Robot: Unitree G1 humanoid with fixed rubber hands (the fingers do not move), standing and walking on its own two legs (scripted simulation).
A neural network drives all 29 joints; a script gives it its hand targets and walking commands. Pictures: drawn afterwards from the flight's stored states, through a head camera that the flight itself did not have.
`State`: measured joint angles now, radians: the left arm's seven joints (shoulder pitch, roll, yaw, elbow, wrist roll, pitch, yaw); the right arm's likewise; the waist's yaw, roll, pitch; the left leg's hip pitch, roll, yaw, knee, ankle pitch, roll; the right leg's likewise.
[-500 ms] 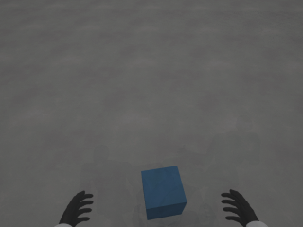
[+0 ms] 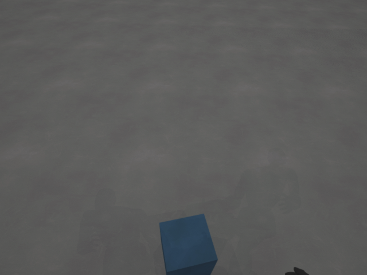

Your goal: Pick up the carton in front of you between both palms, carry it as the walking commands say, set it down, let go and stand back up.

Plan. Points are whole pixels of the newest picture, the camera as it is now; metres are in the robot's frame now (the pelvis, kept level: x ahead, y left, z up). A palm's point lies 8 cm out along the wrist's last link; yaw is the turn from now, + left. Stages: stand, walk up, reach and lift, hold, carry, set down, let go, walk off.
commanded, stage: stand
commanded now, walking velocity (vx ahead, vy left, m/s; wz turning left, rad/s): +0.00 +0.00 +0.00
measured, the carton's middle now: (185, 249) +0.39 -0.03 -0.64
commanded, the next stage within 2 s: none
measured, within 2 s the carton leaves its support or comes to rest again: neither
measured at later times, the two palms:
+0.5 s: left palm out of the picture +0.08 +0.26 -0.13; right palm out of the picture +0.06 -0.25 -0.11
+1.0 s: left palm out of the picture +0.01 +0.26 -0.14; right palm out of the picture -0.03 -0.23 -0.12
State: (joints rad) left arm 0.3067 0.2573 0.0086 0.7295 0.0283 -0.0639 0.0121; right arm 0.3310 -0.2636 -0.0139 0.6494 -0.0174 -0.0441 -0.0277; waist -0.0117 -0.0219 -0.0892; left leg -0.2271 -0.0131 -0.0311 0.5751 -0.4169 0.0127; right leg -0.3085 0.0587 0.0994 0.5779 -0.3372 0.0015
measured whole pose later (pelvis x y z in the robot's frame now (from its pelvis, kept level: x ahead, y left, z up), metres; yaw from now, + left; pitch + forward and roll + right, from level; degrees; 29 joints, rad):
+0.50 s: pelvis +0.01 +0.01 +0.00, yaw -2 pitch +3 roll +0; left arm 0.31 0.25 0.01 0.84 0.02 -0.01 0.04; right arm 0.37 -0.25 0.01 0.71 -0.01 0.01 -0.05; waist -0.01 -0.01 -0.07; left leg -0.20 -0.03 0.00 0.60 -0.45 0.03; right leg -0.31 0.05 0.13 0.63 -0.38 0.01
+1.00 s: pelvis -0.01 +0.02 +0.00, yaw -3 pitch +0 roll -1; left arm 0.32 0.22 0.00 0.99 0.01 0.02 0.04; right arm 0.40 -0.22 0.02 0.89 -0.02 0.01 -0.05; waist -0.01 -0.01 -0.02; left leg -0.14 -0.03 0.02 0.53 -0.39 0.04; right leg -0.24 0.05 0.16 0.55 -0.31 0.03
